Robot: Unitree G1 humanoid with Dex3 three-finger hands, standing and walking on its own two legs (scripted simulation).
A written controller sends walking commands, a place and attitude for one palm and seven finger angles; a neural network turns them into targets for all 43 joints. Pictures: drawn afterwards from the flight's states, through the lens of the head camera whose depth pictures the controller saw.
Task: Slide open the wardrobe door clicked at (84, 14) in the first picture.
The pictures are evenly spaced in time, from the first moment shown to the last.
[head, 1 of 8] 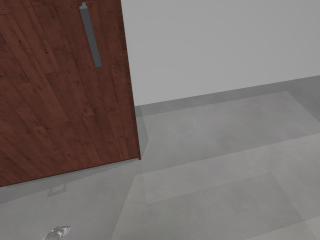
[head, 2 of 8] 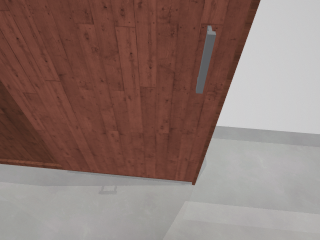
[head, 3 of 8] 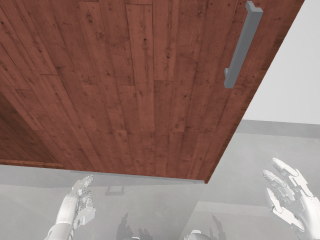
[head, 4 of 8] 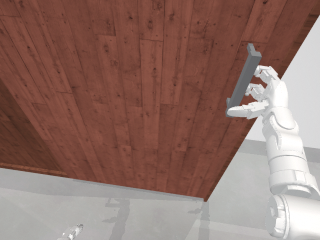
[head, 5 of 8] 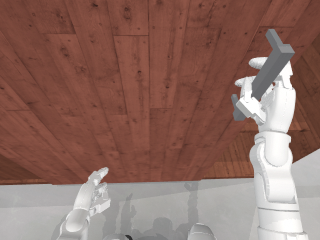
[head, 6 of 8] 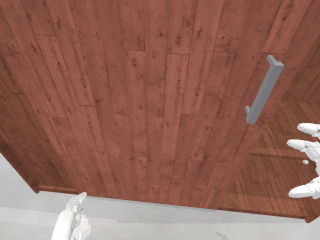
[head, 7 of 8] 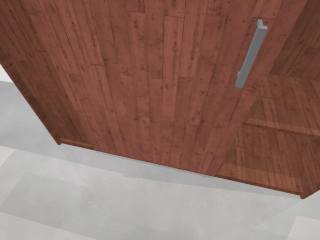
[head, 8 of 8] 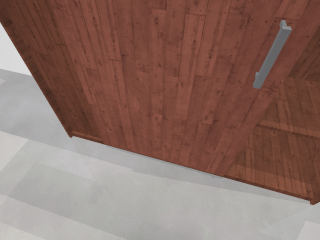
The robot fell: no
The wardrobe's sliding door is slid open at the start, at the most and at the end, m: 0.00 0.55 0.55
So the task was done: yes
